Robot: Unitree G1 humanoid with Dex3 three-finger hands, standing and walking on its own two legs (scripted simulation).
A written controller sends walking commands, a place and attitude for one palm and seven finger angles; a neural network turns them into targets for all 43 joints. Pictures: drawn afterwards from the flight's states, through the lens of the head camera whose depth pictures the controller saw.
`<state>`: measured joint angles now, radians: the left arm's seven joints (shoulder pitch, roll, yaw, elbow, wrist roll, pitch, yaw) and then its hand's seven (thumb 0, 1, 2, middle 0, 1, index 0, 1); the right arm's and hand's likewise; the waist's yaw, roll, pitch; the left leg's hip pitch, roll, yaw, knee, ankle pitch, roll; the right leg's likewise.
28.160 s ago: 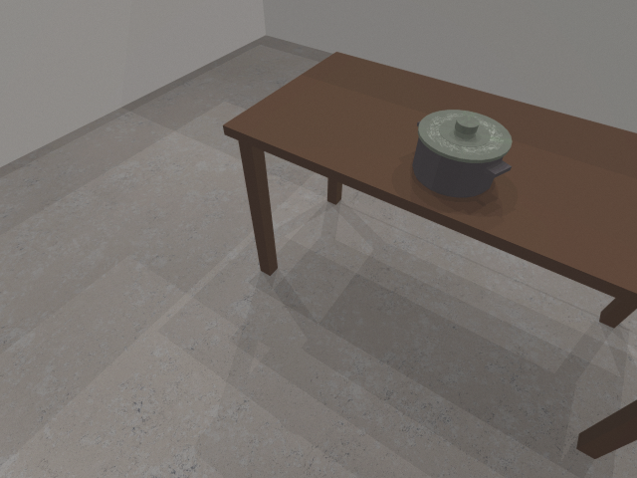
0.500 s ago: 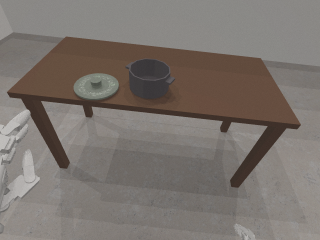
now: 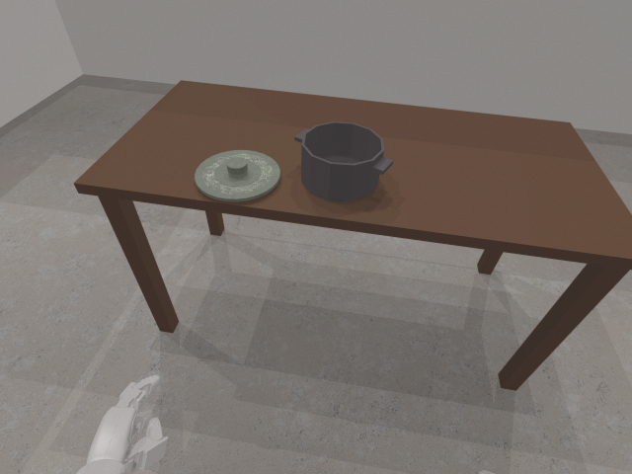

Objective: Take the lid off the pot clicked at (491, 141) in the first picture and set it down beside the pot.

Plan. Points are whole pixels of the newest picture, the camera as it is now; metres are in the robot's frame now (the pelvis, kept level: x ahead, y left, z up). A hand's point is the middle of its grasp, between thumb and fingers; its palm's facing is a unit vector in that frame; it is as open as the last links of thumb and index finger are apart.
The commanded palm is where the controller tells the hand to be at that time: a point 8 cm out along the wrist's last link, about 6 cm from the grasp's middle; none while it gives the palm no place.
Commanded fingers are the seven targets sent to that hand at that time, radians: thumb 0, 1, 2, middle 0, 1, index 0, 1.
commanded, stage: stop stepping back and stand still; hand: left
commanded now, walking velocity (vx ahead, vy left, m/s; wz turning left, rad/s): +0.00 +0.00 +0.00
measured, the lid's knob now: (237, 165) +0.79 +0.21 -0.04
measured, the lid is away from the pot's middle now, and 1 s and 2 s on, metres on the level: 0.25 0.25 0.25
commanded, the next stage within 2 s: let the arm hang, fingers relaxed in 0.48 s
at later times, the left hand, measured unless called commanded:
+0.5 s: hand out of the picture +0.04 +0.21 -0.15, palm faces -0.08 -0.97 -0.22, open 7.3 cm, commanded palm none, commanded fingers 0.00 0.90 0.90 -0.20 -0.30 -0.20 -0.30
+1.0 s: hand out of the picture +0.05 +0.19 -0.16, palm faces -0.08 -0.98 -0.20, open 7.3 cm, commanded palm none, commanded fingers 0.00 0.90 0.90 -0.20 -0.30 -0.20 -0.30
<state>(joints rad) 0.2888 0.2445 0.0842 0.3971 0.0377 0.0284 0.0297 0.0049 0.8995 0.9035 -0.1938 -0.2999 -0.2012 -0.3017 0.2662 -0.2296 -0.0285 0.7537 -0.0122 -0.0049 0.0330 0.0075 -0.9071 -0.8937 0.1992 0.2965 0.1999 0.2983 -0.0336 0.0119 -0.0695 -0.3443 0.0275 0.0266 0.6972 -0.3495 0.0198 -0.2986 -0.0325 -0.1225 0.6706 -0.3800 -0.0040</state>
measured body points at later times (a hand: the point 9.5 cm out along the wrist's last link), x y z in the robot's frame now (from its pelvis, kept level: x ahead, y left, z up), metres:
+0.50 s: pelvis +0.01 +0.02 +0.02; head +0.04 +0.02 +0.47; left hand +0.04 +0.26 -0.14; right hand +0.00 -0.21 -0.13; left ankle +0.00 +0.10 -0.72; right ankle -0.02 -0.12 -0.72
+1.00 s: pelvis +0.02 +0.02 +0.02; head +0.04 +0.02 +0.47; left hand +0.06 +0.24 -0.14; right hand -0.02 -0.19 -0.13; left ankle +0.00 +0.10 -0.72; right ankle -0.02 -0.12 -0.72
